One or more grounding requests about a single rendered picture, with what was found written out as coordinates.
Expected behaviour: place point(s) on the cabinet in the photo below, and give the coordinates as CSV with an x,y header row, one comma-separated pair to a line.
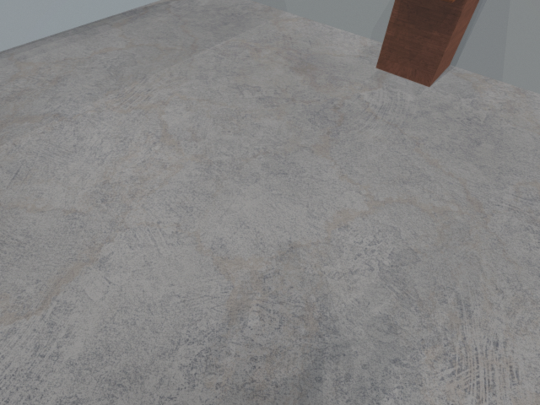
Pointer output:
x,y
422,37

